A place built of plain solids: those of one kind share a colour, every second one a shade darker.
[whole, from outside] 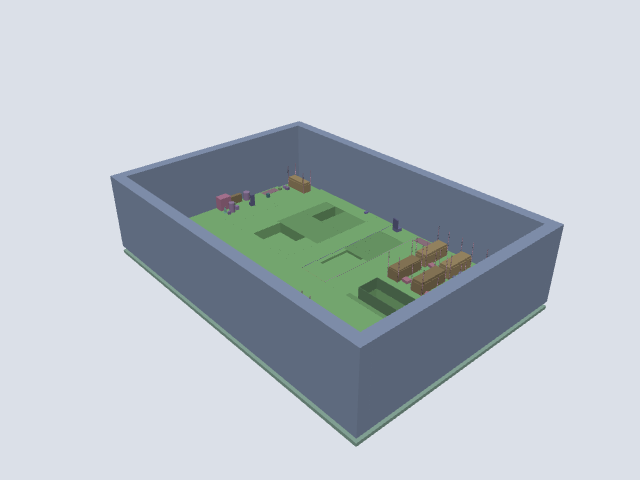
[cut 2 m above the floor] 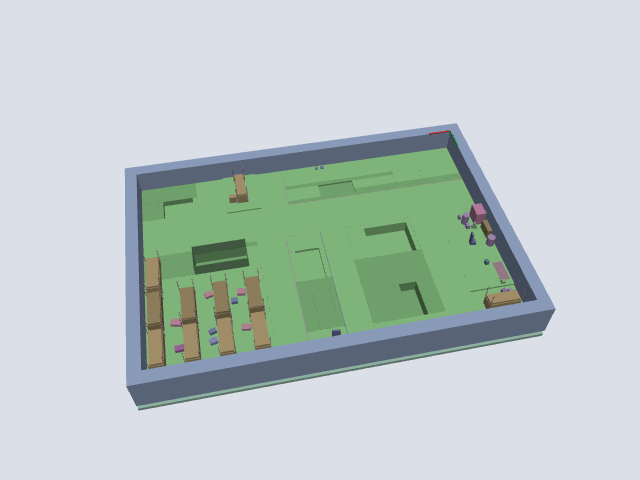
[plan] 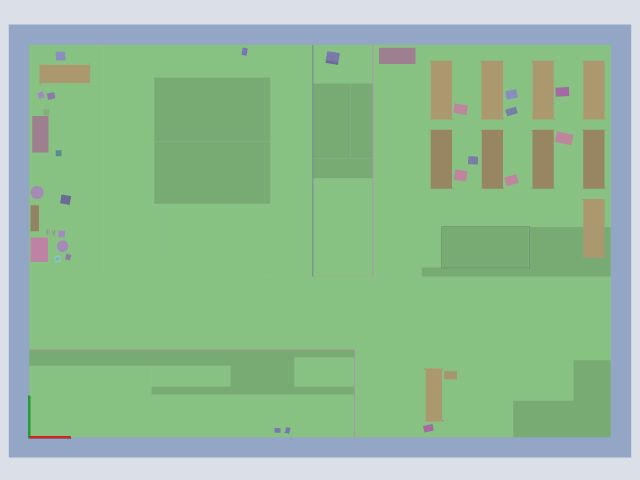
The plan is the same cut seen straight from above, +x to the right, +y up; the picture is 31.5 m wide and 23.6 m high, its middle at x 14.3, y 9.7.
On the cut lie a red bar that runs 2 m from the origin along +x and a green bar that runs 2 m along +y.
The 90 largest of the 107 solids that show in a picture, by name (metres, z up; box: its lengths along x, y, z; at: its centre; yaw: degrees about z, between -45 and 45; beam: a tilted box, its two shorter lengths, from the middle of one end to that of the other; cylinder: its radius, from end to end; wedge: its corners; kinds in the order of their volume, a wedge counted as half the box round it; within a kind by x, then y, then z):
{
 "wall_1": {"box": [1.0, 19.3, 7.0], "at": [-0.5, 9.65, 2.5]},
 "wall_2": {"box": [30.6, 1.0, 7.0], "at": [14.3, -0.5, 2.5]},
 "wall_3": {"box": [30.6, 1.0, 7.0], "at": [14.3, 19.8, 2.5]},
 "wall_4": {"box": [1.0, 19.3, 7.0], "at": [29.1, 9.65, 2.5]},
 "floor_1": {"box": [3.45, 1.42, 1.32], "at": [1.73, 2.81, -0.66]},
 "floor_2": {"box": [3.65, 5.6, 1.0], "at": [1.82, 10.7, -0.5]},
 "floor_3": {"box": [3.65, 2.8, 1.0], "at": [1.82, 14.9, -0.5]},
 "floor_4": {"box": [3.65, 3.0, 0.85], "at": [1.82, 17.8, -0.57]},
 "floor_5": {"box": [2.56, 1.42, 1.32], "at": [4.73, 2.81, -0.66]},
 "floor_6": {"box": [2.5, 11.4, 1.0], "at": [4.9, 13.6, -0.5]},
 "floor_7": {"box": [9.9, 0.4, 1.32], "at": [4.95, 3.72, -0.66]},
 "floor_8": {"box": [0.4, 3.13, 1.32], "at": [6.35, 9.91, -0.66]},
 "floor_9": {"box": [1.4, 3.13, 1.32], "at": [6.85, 16.11, -0.66]},
 "floor_10": {"box": [3.89, 1.02, 1.32], "at": [7.96, 3.01, -0.66]},
 "floor_11": {"box": [16.0, 2.1, 1.32], "at": [8.0, 1.05, -0.66]},
 "floor_12": {"box": [16.0, 0.38, 1.32], "at": [8.0, 4.11, -0.66]},
 "floor_13": {"box": [1.42, 3.13, 0.28], "at": [8.26, 16.11, -1.18]},
 "floor_14": {"box": [3.7, 3.13, 0.27], "at": [8.4, 9.91, -1.19]},
 "floor_15": {"box": [5.7, 0.45, 1.32], "at": [9.0, 8.12, -0.66]},
 "floor_16": {"box": [5.7, 3.07, 1.32], "at": [9.0, 13.02, -0.66]},
 "floor_17": {"box": [5.7, 1.62, 1.32], "at": [9.0, 18.49, -0.66]},
 "floor_18": {"box": [2.88, 3.13, 1.32], "at": [10.41, 16.11, -0.66]},
 "floor_19": {"box": [9.99, 0.4, 1.32], "at": [11.01, 2.3, -0.66]},
 "floor_20": {"box": [1.6, 3.13, 1.32], "at": [11.05, 9.91, -0.66]},
 "floor_21": {"box": [3.13, 1.42, 1.16], "at": [11.46, 3.21, -0.74]},
 "floor_22": {"box": [2.1, 11.4, 1.0], "at": [12.9, 13.6, -0.5]},
 "floor_23": {"box": [0.45, 3.13, 1.32], "at": [14.18, 11.16, -0.66]},
 "floor_24": {"box": [0.45, 3.7, 1.32], "at": [14.18, 15.55, -0.66]},
 "floor_25": {"box": [28.6, 3.6, 1.0], "at": [14.3, 6.1, -0.5]},
 "floor_26": {"box": [2.97, 1.42, 1.32], "at": [14.52, 3.21, -0.66]},
 "floor_27": {"box": [1.42, 3.7, 1.32], "at": [15.11, 15.55, -0.66]},
 "floor_28": {"box": [1.99, 3.13, 1.08], "at": [15.39, 11.16, -0.78]},
 "floor_29": {"box": [2.95, 1.7, 1.32], "at": [15.43, 8.75, -0.66]},
 "floor_30": {"box": [2.95, 0.97, 1.32], "at": [15.43, 13.21, -0.66]},
 "floor_31": {"box": [2.95, 1.9, 1.32], "at": [15.43, 18.35, -0.66]},
 "floor_32": {"box": [1.08, 3.7, 1.32], "at": [16.36, 15.55, -0.66]},
 "floor_33": {"box": [0.51, 3.13, 1.32], "at": [16.64, 11.16, -0.66]},
 "floor_34": {"box": [2.4, 4.3, 1.0], "at": [17.2, 2.15, -0.5]},
 "floor_35": {"box": [2.4, 11.4, 1.0], "at": [18.1, 13.6, -0.5]},
 "floor_36": {"box": [1.0, 1.99, 1.32], "at": [19.8, 9.35, -0.66]},
 "floor_37": {"box": [3.0, 4.3, 1.12], "at": [19.9, 2.15, -0.44]},
 "floor_38": {"box": [4.27, 1.99, 0.23], "at": [22.43, 9.35, -1.21]},
 "floor_39": {"box": [2.4, 4.3, 1.0], "at": [22.6, 2.15, -0.5]},
 "floor_40": {"box": [9.3, 0.45, 1.32], "at": [23.95, 8.12, -0.66]},
 "floor_41": {"box": [9.3, 8.96, 1.32], "at": [23.95, 14.82, -0.66]},
 "floor_42": {"box": [0.4, 1.99, 1.32], "at": [24.0, 2.79, -0.66]},
 "floor_43": {"box": [2.56, 1.99, 0.79], "at": [25.48, 2.79, -0.93]},
 "floor_44": {"box": [4.8, 1.8, 1.32], "at": [26.2, 0.9, -0.66]},
 "floor_45": {"box": [4.8, 0.51, 1.32], "at": [26.2, 4.04, -0.66]},
 "floor_46": {"box": [4.03, 1.99, 1.32], "at": [26.59, 9.35, -0.66]},
 "floor_47": {"box": [1.84, 1.99, 1.32], "at": [27.68, 2.79, -0.66]},
 "floor_base_1": {"box": [30.6, 21.3, 0.3], "at": [14.3, 9.65, -1.57]},
 "piece_1": {"box": [2.5, 0.9, 0.87], "at": [1.75, 17.87, 0.28]},
 "piece_2": {"box": [2.42, 0.82, 0.21], "at": [1.75, 17.87, 0.82]},
 "piece_3": {"box": [0.8, 2.6, 0.83], "at": [19.9, 2.08, 0.54]},
 "piece_4": {"box": [0.72, 2.52, 0.17], "at": [19.9, 2.08, 1.03]},
 "piece_5": {"box": [1.05, 2.9, 0.91], "at": [20.27, 13.67, 0.46]},
 "piece_6": {"box": [0.97, 2.82, 0.13], "at": [20.27, 13.67, 0.97]},
 "piece_7": {"box": [1.05, 2.9, 0.91], "at": [20.27, 17.07, 0.46]},
 "piece_8": {"box": [0.97, 2.82, 0.24], "at": [20.27, 17.07, 1.03]},
 "piece_9": {"box": [1.05, 2.9, 0.91], "at": [22.77, 13.67, 0.46]},
 "piece_10": {"box": [0.97, 2.82, 0.23], "at": [22.77, 13.67, 1.02]},
 "piece_11": {"box": [1.05, 2.9, 0.91], "at": [22.77, 17.07, 0.46]},
 "piece_12": {"box": [0.97, 2.82, 0.22], "at": [22.77, 17.07, 1.02]},
 "piece_13": {"box": [1.05, 2.9, 0.91], "at": [25.27, 13.67, 0.46]},
 "piece_14": {"box": [0.97, 2.82, 0.13], "at": [25.27, 13.67, 0.97]},
 "piece_15": {"box": [1.05, 2.9, 0.91], "at": [25.27, 17.07, 0.46]},
 "piece_16": {"box": [0.97, 2.82, 0.21], "at": [25.27, 17.07, 1.01]},
 "piece_17": {"box": [1.05, 2.9, 0.91], "at": [27.77, 10.27, 0.46]},
 "piece_18": {"box": [0.97, 2.82, 0.19], "at": [27.77, 10.27, 1.0]},
 "piece_19": {"box": [1.05, 2.9, 0.91], "at": [27.77, 13.67, 0.46]},
 "piece_20": {"box": [0.97, 2.82, 0.21], "at": [27.77, 13.67, 1.01]},
 "piece_21": {"box": [1.05, 2.9, 0.91], "at": [27.77, 17.07, 0.46]},
 "piece_22": {"box": [0.97, 2.82, 0.23], "at": [27.77, 17.07, 1.02]},
 "pallet_load_1": {"box": [0.86, 1.21, 1.27], "at": [0.5, 9.22, 0.64]},
 "crate_stack_1": {"box": [0.41, 1.28, 0.84], "at": [0.28, 10.77, 0.42]},
 "crate_stack_2": {"box": [0.64, 0.41, 0.64], "at": [20.72, 3.05, 0.44], "yaw": -1.6},
 "rail_1": {"box": [0.04, 1.99, 1.05], "at": [20.28, 9.35, 0.53]},
 "rail_2": {"box": [4.35, 0.04, 1.05], "at": [22.43, 8.33, 0.53]},
 "rail_3": {"box": [4.35, 0.04, 1.05], "at": [22.43, 10.36, 0.53]},
 "rail_4": {"box": [0.04, 1.99, 1.05], "at": [24.59, 9.35, 0.53]},
 "barrel_1": {"cylinder": 0.33, "from": [0.4, 12.03, 0.0], "to": [0.4, 12.03, 0.83]},
 "barrel_2": {"cylinder": 0.28, "from": [1.65, 9.39, 0.0], "to": [1.65, 9.39, 0.98]},
 "sack_1": {"box": [0.61, 0.52, 0.27], "at": [21.21, 12.88, 0.14], "yaw": -7.7},
 "sack_2": {"box": [0.83, 0.53, 0.25], "at": [26.3, 14.7, 0.12], "yaw": -12.0},
 "hand_truck_1": {"box": [0.63, 0.14, 0.93], "at": [14.89, 18.43, 0.77], "yaw": -9.1},
 "hand_truck_2": {"box": [0.63, 0.59, 0.3], "at": [14.92, 18.65, 0.15], "yaw": -9.1},
 "low_mat_1": {"box": [0.8, 1.8, 0.06], "at": [0.55, 14.9, -0.02]},
 "low_mat_2": {"box": [1.8, 0.8, 0.06], "at": [18.1, 18.75, -0.02]},
 "crate_1": {"box": [0.67, 0.45, 0.31], "at": [26.21, 16.98, 0.15], "yaw": 2.8}
}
